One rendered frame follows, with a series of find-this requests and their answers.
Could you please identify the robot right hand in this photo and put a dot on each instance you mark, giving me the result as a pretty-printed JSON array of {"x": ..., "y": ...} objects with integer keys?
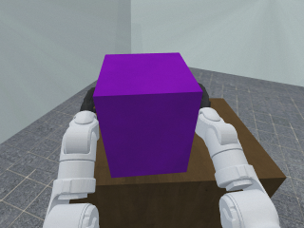
[{"x": 204, "y": 98}]

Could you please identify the robot left forearm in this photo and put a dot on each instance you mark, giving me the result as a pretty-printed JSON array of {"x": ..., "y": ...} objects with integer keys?
[{"x": 77, "y": 161}]

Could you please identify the pedestal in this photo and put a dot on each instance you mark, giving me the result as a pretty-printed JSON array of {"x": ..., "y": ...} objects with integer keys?
[{"x": 176, "y": 200}]

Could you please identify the robot right upper arm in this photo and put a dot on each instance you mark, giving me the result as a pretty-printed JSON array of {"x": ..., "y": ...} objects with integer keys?
[{"x": 247, "y": 209}]

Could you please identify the robot left upper arm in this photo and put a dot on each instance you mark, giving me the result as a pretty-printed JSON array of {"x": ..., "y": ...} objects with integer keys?
[{"x": 73, "y": 215}]

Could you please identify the robot left hand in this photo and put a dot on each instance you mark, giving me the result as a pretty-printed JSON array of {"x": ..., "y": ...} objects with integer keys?
[{"x": 88, "y": 103}]

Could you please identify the carton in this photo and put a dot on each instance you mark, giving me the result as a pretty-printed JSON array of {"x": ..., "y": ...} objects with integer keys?
[{"x": 147, "y": 105}]

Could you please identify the robot right forearm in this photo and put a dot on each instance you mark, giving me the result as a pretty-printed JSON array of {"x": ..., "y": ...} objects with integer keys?
[{"x": 233, "y": 172}]

